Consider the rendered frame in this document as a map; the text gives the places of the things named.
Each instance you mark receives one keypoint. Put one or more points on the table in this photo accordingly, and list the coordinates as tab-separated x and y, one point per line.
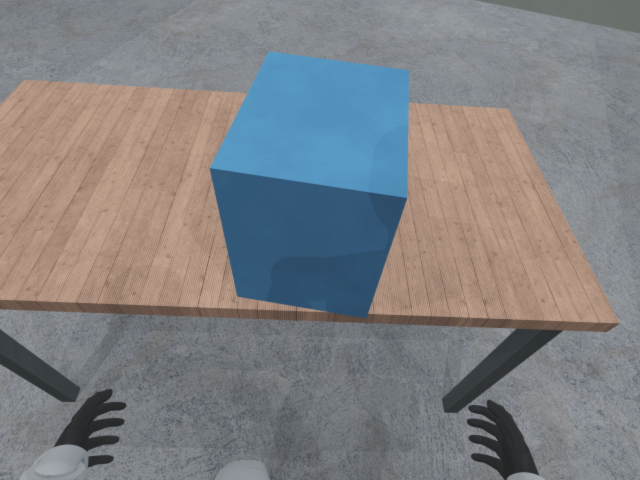
107	205

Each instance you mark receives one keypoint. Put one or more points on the left robot forearm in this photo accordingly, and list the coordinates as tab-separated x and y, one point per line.
64	462

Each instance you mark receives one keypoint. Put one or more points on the robot left hand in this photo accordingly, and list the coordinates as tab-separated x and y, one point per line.
77	432

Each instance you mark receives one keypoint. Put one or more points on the robot right hand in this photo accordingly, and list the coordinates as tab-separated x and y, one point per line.
514	454

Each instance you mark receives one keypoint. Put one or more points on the robot left thigh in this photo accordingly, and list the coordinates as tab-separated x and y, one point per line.
243	470

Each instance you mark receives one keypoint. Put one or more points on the carton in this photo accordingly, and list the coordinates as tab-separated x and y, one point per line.
311	181

